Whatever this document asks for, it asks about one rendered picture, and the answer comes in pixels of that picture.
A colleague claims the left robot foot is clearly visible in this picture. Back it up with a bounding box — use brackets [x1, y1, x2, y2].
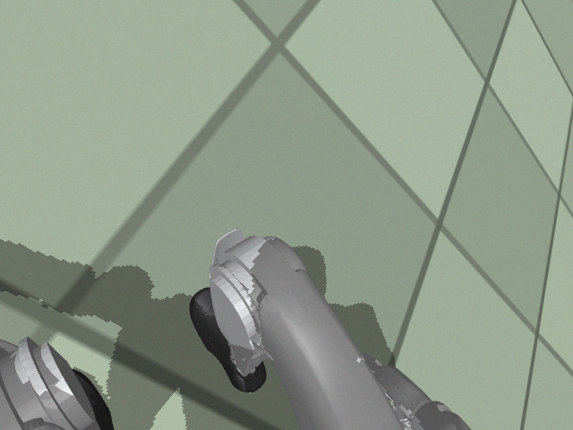
[73, 369, 115, 430]

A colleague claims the right robot hand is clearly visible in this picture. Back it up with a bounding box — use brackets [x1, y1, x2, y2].
[362, 353, 432, 430]

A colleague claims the right robot foot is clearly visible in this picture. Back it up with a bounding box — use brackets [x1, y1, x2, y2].
[190, 288, 267, 392]

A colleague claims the right robot arm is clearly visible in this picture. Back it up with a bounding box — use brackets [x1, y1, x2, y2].
[411, 401, 472, 430]

